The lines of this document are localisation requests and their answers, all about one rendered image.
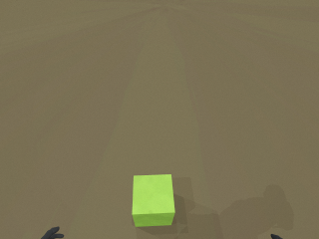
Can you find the left robot hand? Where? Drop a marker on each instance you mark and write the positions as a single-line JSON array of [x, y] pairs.
[[52, 234]]

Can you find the carton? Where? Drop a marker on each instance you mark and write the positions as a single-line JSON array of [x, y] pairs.
[[153, 203]]

